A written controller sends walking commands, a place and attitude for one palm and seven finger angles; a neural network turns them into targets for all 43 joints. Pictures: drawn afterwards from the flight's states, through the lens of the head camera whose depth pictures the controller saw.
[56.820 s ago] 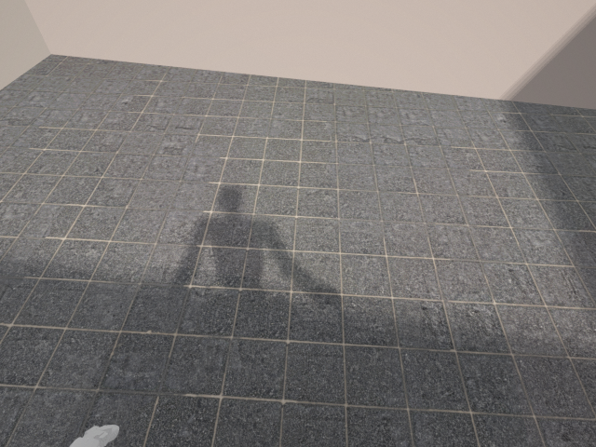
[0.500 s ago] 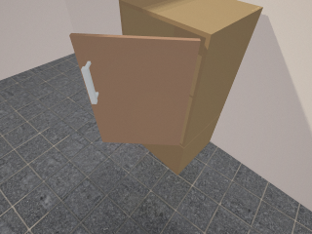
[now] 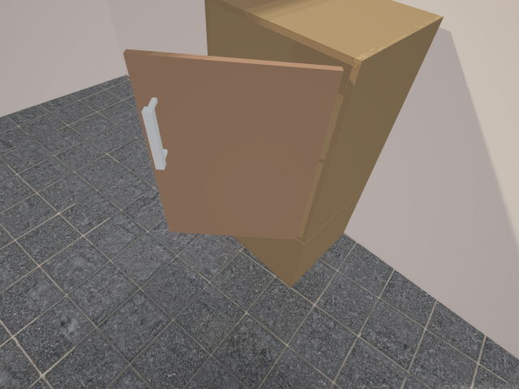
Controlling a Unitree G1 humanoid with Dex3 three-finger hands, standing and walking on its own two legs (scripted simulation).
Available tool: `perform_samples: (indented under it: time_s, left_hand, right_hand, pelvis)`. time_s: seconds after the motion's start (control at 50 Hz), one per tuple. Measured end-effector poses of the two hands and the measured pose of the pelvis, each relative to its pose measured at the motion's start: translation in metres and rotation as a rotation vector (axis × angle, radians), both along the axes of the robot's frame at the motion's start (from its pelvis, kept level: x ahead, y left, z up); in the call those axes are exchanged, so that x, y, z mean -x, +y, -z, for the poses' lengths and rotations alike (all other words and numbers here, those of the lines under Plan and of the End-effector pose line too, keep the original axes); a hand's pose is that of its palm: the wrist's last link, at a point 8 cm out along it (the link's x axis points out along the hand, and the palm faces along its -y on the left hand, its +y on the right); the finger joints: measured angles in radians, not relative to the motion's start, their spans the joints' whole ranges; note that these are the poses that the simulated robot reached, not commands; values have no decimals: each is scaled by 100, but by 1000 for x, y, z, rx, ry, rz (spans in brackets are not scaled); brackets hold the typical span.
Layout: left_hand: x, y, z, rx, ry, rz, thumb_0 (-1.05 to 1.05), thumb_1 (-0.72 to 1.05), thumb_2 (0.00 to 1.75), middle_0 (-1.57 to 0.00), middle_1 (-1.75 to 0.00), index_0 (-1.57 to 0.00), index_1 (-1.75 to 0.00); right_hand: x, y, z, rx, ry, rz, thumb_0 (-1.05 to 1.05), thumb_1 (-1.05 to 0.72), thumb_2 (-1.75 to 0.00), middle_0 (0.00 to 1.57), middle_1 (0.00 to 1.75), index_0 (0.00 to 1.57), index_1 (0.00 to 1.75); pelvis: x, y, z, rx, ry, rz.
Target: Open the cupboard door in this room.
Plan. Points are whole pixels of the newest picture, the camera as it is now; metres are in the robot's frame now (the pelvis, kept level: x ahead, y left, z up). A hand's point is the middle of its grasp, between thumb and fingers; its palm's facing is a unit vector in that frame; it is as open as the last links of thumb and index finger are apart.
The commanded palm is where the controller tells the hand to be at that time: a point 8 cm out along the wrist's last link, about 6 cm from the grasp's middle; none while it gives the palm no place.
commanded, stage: look again from close up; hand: left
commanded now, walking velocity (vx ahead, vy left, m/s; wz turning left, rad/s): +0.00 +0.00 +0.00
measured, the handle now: (157, 135) +0.61 +0.27 +0.02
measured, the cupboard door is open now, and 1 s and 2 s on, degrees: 42 42 42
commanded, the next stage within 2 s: shuffle to correct the standing spot in 0.32 s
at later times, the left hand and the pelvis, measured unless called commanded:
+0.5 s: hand out of the picture +0.01 +0.20 -0.18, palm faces +0.01 -0.98 -0.20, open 7.4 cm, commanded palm none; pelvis +0.02 +0.01 +0.00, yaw -1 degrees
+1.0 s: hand out of the picture +0.09 +0.21 -0.17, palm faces -0.01 -0.98 -0.22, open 7.4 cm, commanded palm none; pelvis +0.06 +0.03 +0.00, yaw -2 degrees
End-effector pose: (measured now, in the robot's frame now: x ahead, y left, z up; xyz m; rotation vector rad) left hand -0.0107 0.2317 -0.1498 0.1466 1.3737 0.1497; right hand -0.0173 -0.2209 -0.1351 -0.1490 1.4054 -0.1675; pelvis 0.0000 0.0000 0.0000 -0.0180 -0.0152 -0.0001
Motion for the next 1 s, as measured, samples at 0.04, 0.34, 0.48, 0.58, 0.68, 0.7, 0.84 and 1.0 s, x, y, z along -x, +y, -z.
perform_samples:
  time_s: [0.04, 0.34, 0.48, 0.58, 0.68, 0.7, 0.84, 1.0]
  left_hand:
    - [2, -1, 0, 5, 10, -1, 1, 91, 90, -20, -30, -20, -30]
    - [-8, 1, -1, 17, 17, 4, 1, 90, 90, -20, -30, -20, -30]
    - [-20, 11, -5, -8, -1, 12, 1, 90, 90, -20, -30, -20, -30]
    - [-24, 15, -3, -12, -2, 1, 1, 90, 90, -20, -30, -20, -30]
    - [-24, 22, 5, 5, 30, -28, 1, 90, 90, -20, -30, -20, -30]
    - [-25, 24, 7, 9, 42, -29, 1, 90, 90, -20, -30, -20, -30]
    - [-51, 33, 4, -1, 80, 12, 1, 91, 90, -20, -30, -20, -30]
    - [-99, 31, -9, -25, -45, 44, 1, 91, 90, -20, -30, -20, -30]
  right_hand:
    - [-7, 2, 0, -1, -12, -4, 0, -91, -90, 20, 30, 20, 30]
    - [-61, -5, -7, 30, -110, -44, 0, -91, -90, 20, 30, 20, 30]
    - [-72, -7, -7, 32, -122, -54, 0, -91, -90, 20, 30, 20, 30]
    - [-72, -4, -3, 24, -98, -56, 0, -91, -90, 20, 30, 20, 30]
    - [-72, 6, 2, 27, -58, -51, 0, -91, -90, 20, 30, 20, 30]
    - [-72, 9, 2, 29, -54, -46, 0, -91, -90, 20, 30, 20, 30]
    - [-70, 31, 1, 22, -38, 1, 0, -91, -90, 20, 30, 20, 30]
    - [-75, 30, 6, 3, -29, 24, 1, -93, -90, 20, 30, 20, 30]
  pelvis:
    - [-1, 1, -1, -1, -1, 2]
    - [-11, 9, -3, -7, -3, 11]
    - [-15, 9, -4, -10, -3, 13]
    - [-25, 12, -1, -9, -3, 11]
    - [-44, 22, 4, -5, -7, 14]
    - [-48, 25, 5, -10, -8, 18]
    - [-59, 35, 2, -33, -7, 47]
    - [-56, 32, -2, -23, -2, 41]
